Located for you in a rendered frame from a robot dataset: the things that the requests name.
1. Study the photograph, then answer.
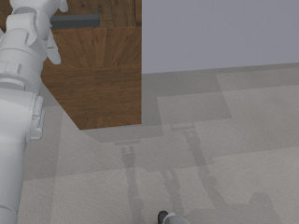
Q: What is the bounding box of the left robot hand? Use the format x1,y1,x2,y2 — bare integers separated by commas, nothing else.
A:
9,0,68,64

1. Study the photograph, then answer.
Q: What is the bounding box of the handle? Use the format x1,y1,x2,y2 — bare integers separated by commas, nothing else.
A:
50,8,100,29

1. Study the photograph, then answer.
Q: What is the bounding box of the robot left upper arm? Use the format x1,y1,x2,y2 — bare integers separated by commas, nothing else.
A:
0,87,45,224

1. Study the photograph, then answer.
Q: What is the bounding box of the robot right foot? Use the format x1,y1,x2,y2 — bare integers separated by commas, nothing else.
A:
158,210,168,224

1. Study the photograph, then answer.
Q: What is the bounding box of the robot left forearm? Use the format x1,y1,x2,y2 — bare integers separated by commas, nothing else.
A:
0,4,50,96

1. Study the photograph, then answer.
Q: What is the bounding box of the drawer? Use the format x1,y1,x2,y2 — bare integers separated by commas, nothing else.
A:
0,0,135,31

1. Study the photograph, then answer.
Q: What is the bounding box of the cabinet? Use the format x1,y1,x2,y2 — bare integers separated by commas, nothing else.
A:
0,0,142,131

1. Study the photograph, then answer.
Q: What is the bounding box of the robot right thigh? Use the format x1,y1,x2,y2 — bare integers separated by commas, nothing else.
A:
162,215,190,224

